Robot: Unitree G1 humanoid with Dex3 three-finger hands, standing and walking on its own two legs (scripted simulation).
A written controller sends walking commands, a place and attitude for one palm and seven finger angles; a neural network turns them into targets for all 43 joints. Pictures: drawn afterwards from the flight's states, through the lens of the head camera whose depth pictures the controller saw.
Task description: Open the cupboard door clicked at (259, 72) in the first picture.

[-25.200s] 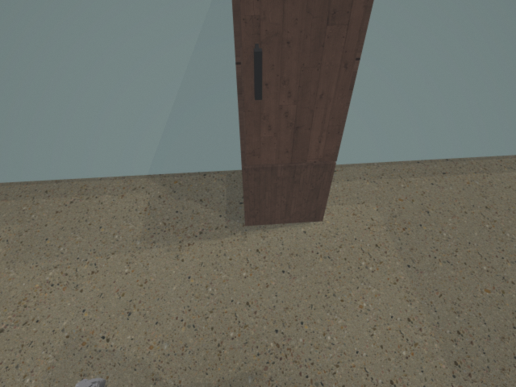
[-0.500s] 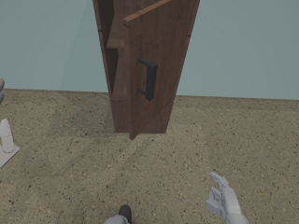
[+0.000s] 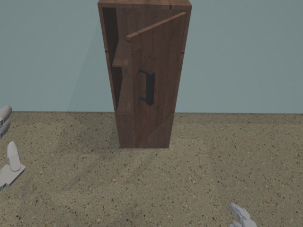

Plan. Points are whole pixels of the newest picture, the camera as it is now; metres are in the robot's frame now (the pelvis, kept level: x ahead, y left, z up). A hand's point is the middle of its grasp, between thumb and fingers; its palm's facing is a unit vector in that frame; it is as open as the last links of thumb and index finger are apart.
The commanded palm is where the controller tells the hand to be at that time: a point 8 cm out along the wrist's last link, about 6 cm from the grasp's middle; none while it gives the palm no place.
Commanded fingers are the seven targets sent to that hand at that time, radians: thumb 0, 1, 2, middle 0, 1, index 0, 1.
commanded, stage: stop stepping back and stand still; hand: left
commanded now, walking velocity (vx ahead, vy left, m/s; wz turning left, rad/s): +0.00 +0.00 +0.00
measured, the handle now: (146, 87) +0.61 +0.06 +0.05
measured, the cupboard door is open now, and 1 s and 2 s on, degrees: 51 51 51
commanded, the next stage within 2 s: let the arm hang, fingers relaxed in 0.20 s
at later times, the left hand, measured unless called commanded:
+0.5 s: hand out of the picture +0.15 +0.24 -0.10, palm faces +0.09 -0.93 -0.35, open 7.4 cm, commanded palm none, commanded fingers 0.00 0.90 0.90 -0.20 -0.30 -0.20 -0.30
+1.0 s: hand out of the picture -0.09 +0.17 -0.16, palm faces +0.09 -0.97 -0.22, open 7.4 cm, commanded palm none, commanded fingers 0.00 0.90 0.90 -0.20 -0.30 -0.20 -0.30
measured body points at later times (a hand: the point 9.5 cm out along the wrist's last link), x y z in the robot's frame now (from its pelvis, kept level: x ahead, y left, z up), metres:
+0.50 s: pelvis -0.01 +0.01 -0.02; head -0.03 +0.00 +0.43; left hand +0.14 +0.29 -0.08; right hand +0.12 -0.25 -0.14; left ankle +0.07 +0.12 -0.73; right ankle -0.03 -0.10 -0.73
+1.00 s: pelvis +0.01 +0.00 +0.00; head +0.02 +0.00 +0.45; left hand -0.09 +0.22 -0.15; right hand +0.00 -0.20 -0.17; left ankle +0.07 +0.12 -0.73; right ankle -0.03 -0.10 -0.73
